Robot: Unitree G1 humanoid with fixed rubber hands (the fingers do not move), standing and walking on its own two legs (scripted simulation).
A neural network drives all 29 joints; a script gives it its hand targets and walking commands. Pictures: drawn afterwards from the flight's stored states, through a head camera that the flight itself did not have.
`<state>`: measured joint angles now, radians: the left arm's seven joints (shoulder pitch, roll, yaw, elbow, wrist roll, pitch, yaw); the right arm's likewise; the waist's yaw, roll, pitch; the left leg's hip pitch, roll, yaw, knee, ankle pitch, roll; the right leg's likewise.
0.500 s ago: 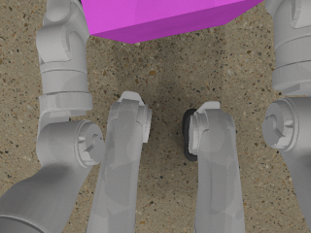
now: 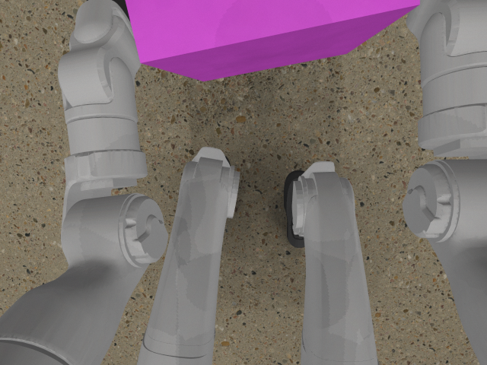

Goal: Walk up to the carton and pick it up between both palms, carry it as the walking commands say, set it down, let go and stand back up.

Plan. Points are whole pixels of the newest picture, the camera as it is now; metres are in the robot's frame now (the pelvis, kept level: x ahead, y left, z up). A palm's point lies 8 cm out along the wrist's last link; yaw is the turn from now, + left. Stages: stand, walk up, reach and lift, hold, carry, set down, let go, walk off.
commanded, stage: reach and lift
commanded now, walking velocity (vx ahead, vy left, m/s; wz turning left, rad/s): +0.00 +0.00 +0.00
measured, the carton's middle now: out of the picture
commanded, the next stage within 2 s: none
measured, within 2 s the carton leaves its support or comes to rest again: neither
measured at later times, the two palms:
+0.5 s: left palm out of the picture +0.49 +0.21 -0.05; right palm out of the picture +0.55 -0.13 -0.05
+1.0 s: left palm out of the picture +0.47 +0.21 +0.02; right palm out of the picture +0.53 -0.13 +0.02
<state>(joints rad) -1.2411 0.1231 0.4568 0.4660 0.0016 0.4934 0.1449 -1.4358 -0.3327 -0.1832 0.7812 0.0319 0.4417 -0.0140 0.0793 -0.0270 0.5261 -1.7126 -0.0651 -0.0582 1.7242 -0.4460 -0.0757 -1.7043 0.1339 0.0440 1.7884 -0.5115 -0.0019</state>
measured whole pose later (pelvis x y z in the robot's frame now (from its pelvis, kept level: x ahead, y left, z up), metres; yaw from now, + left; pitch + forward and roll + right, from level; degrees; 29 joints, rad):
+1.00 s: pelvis +0.00 +0.00 +0.10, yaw +0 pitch +15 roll +1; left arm -1.04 0.09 0.40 0.44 0.02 0.50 0.13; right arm -1.18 -0.26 -0.17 0.70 0.04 0.44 -0.04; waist 0.08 -0.04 0.52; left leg -1.26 -0.07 -0.09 1.39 -0.39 -0.07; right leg -1.25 0.13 0.07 1.45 -0.45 -0.01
